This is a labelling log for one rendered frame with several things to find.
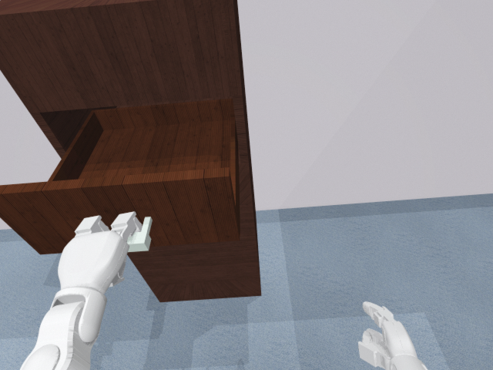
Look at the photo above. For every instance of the left robot hand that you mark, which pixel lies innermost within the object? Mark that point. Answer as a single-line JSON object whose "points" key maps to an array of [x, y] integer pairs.
{"points": [[96, 256]]}

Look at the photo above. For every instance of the drawer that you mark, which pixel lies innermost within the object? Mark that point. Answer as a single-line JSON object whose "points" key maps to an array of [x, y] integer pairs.
{"points": [[176, 163]]}

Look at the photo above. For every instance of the cabinet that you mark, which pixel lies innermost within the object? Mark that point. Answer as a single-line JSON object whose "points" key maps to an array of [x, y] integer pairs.
{"points": [[65, 58]]}

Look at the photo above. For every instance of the right robot hand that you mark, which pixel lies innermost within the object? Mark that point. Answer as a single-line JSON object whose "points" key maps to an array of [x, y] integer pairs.
{"points": [[378, 349]]}

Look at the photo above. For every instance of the right robot forearm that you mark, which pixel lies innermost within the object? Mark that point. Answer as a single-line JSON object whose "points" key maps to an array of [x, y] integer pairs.
{"points": [[406, 362]]}

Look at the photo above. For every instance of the left robot forearm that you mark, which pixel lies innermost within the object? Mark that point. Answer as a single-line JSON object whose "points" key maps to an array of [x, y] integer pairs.
{"points": [[68, 331]]}

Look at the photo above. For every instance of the handle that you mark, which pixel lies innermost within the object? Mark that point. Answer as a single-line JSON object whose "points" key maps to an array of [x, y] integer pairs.
{"points": [[140, 241]]}

